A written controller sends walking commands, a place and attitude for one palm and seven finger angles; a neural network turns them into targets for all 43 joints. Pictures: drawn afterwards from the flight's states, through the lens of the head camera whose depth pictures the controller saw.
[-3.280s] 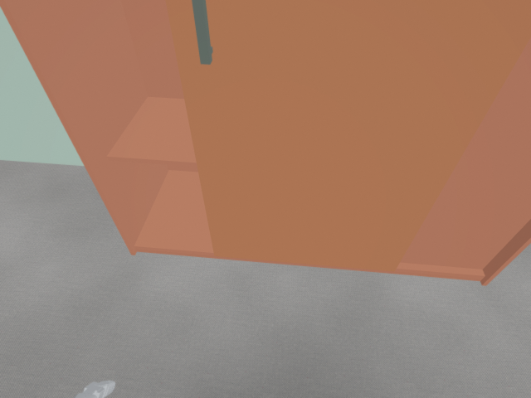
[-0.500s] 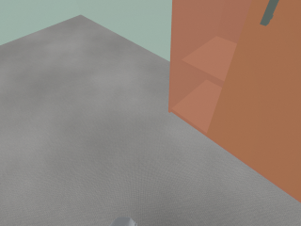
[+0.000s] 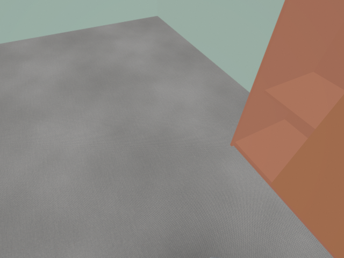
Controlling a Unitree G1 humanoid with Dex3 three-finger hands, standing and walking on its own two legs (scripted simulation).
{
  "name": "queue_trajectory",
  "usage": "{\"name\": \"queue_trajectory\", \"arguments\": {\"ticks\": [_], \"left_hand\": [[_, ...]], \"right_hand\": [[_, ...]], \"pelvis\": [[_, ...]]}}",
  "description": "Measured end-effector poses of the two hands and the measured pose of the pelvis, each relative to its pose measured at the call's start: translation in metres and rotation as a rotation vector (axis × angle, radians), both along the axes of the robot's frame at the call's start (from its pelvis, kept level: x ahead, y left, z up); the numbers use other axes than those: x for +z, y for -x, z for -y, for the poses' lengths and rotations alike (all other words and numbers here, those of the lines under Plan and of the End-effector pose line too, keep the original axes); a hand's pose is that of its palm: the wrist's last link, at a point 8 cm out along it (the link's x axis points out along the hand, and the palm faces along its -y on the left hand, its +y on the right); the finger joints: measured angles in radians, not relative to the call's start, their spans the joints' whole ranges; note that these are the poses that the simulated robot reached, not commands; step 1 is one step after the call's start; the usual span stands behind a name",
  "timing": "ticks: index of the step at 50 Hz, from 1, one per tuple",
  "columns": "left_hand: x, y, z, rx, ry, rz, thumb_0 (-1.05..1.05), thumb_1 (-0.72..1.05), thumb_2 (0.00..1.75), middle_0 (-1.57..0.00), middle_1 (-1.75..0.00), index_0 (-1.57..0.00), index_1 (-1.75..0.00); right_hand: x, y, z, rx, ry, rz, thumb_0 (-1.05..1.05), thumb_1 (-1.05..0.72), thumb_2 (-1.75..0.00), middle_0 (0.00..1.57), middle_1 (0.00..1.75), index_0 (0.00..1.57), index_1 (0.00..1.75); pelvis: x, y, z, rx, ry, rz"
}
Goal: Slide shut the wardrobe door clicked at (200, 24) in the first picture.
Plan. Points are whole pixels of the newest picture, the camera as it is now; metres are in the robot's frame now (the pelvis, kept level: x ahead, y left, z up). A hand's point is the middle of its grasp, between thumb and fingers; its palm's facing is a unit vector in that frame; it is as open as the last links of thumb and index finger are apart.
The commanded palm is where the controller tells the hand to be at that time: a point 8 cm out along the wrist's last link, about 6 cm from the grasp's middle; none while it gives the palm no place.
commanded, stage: walk to a spot facing it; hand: right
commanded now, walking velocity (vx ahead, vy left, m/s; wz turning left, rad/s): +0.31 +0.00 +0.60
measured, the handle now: out of the picture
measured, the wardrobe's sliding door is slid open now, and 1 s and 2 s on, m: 0.37 0.37 0.37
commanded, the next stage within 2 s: none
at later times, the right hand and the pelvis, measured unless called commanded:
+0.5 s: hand (263, 236) +0.23 -0.25 -0.18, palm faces -0.22 +0.97 -0.14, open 7.4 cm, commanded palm none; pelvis +0.13 -0.07 +0.00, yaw +18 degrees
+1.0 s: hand (207, 160) +0.48 -0.11 -0.17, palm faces -0.54 +0.81 -0.22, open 7.3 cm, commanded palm none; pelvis +0.30 +0.00 -0.01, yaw +35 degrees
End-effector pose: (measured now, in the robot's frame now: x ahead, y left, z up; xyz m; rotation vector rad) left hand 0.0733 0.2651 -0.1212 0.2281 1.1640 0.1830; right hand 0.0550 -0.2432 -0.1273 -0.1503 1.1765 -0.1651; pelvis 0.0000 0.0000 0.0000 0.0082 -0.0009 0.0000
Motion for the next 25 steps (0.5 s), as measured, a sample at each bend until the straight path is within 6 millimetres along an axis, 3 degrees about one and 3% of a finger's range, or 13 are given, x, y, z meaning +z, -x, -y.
{"name": "queue_trajectory", "arguments": {"ticks": [7, 11, 18, 25], "left_hand": [[0.018, -0.047, 0.035, -0.004, -0.046, 0.112, 0.01, 0.91, 0.89, -0.2, -0.3, -0.19, -0.3], [0.024, -0.05, 0.059, 0.045, -0.066, 0.16, 0.01, 0.91, 0.89, -0.2, -0.3, -0.2, -0.3], [0.025, -0.001, 0.098, 0.206, -0.037, 0.001, 0.01, 0.91, 0.89, -0.2, -0.3, -0.2, -0.3], [0.008, 0.05, 0.139, 0.405, 0.032, -0.199, 0.01, 0.91, 0.89, -0.2, -0.3, -0.2, -0.3]], "right_hand": [[-0.025, 0.014, 0.038, -0.008, -0.036, -0.112, 0.01, -0.91, -0.89, 0.2, 0.3, 0.21, 0.3], [-0.037, -0.003, 0.062, 0.042, -0.047, -0.186, 0.01, -0.91, -0.89, 0.2, 0.3, 0.21, 0.3], [-0.023, -0.09, 0.081, 0.145, -0.054, -0.132, 0.01, -0.91, -0.89, 0.2, 0.3, 0.2, 0.3], [-0.025, -0.183, 0.06, 0.259, -0.055, -0.106, 0.01, -0.91, -0.9, 0.19, 0.3, 0.2, 0.3]], "pelvis": [[-0.006, -0.026, 0.036, 0.072, -0.024, -0.009], [-0.009, -0.045, 0.056, 0.146, -0.031, 0.005], [0.008, -0.086, 0.072, 0.221, -0.06, 0.009], [0.003, -0.131, 0.073, 0.312, -0.051, 0.007]]}}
